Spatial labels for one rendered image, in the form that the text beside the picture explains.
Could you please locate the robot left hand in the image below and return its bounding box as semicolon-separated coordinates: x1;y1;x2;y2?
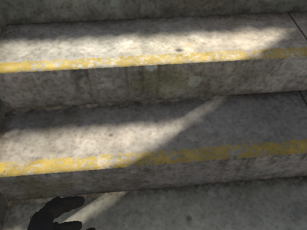
27;195;96;230

